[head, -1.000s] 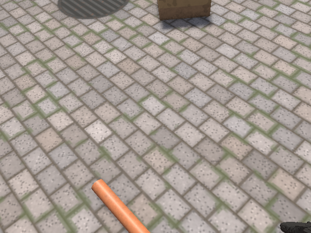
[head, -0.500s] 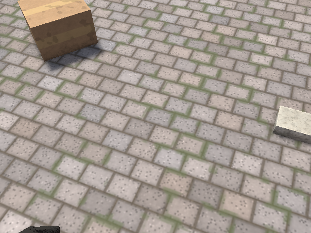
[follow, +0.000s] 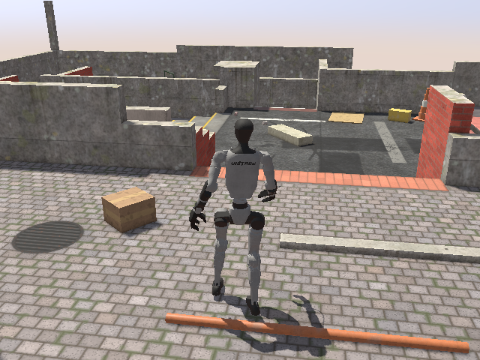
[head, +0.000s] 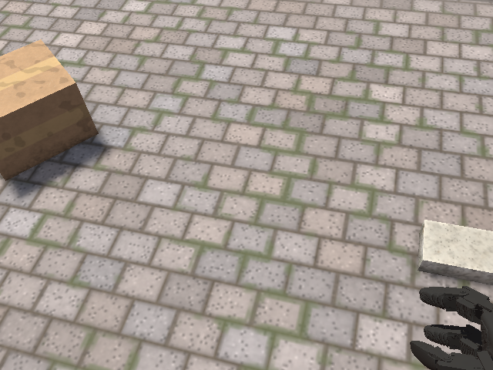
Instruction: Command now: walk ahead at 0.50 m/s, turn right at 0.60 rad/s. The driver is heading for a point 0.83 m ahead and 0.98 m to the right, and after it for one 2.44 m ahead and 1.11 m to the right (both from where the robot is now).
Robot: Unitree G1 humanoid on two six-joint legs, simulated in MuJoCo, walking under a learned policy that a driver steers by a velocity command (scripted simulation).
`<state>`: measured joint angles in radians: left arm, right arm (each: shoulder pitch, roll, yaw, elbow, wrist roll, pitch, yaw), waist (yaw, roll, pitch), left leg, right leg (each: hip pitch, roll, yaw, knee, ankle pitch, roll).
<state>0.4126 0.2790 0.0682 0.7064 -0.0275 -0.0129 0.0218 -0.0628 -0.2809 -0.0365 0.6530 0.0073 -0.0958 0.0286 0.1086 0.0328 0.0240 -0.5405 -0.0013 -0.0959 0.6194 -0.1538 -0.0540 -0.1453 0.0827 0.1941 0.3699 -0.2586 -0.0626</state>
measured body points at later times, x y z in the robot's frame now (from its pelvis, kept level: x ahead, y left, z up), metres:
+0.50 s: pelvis +0.25 +0.02 -0.01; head +0.28 +0.01 +0.44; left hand +0.52 +0.19 -0.09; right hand +0.17 -0.26 -0.13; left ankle +0.18 +0.14 -0.75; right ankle +0.36 -0.18 -0.69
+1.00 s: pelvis +0.50 -0.12 +0.00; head +0.52 -0.15 +0.45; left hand +0.69 +0.09 -0.11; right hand +0.54 -0.44 -0.10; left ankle +0.75 -0.06 -0.69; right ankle +0.40 -0.16 -0.75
